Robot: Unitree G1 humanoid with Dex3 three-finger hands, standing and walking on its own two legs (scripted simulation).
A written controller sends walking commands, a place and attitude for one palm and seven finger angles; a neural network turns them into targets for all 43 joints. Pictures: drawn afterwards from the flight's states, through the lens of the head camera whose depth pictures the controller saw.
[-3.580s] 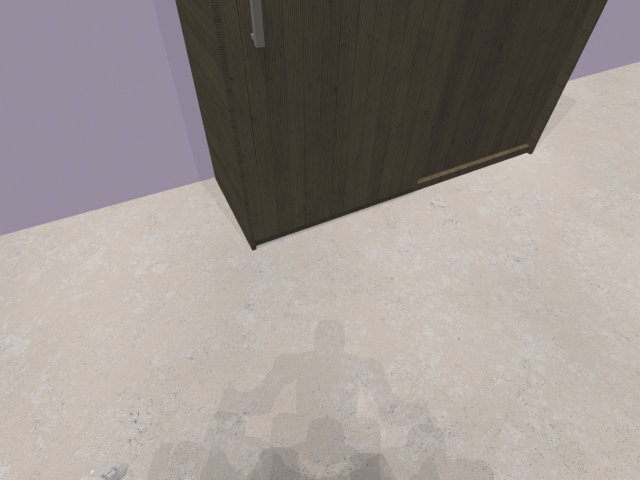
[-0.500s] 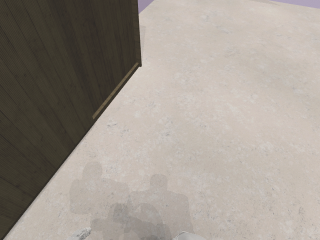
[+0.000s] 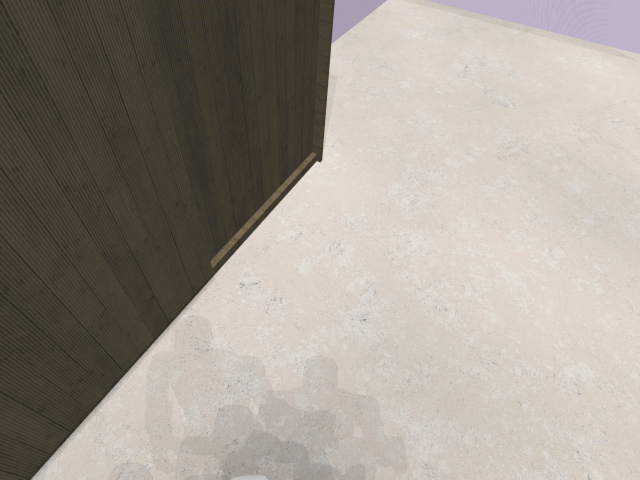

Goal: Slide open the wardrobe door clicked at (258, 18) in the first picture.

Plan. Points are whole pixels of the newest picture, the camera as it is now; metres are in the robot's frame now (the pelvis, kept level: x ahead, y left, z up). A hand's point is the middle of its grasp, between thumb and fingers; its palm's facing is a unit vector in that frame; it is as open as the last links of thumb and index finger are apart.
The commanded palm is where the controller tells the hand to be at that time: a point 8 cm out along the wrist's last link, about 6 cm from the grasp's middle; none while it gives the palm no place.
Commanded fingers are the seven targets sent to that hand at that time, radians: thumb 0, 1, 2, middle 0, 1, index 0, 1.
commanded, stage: turn to face it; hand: left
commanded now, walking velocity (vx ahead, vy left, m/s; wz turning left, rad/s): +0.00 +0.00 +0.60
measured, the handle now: out of the picture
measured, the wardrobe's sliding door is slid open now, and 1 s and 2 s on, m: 0.00 0.00 0.00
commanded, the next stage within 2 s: take the last steps up to it in 1.76 s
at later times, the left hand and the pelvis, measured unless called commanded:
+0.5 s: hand out of the picture +0.09 +0.16 -0.12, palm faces +0.28 -0.91 -0.30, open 7.4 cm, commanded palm none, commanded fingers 0.00 0.90 0.90 -0.20 -0.30 -0.20 -0.30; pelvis +0.02 -0.07 +0.01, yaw +17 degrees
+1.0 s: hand out of the picture -0.14 +0.14 -0.17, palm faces +0.62 -0.73 -0.28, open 7.4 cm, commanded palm none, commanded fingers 0.00 0.90 0.90 -0.20 -0.30 -0.20 -0.30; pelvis -0.01 -0.05 +0.00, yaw +36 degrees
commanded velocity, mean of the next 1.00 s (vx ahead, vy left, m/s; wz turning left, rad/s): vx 0.00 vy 0.00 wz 0.60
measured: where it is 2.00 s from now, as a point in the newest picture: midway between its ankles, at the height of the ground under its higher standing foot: outside the picture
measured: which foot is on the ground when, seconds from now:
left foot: down 0.00-0.42, up 0.44-0.90, down 0.92-1.00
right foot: up 0.00-0.40, down 0.42-0.92, up 0.94-1.00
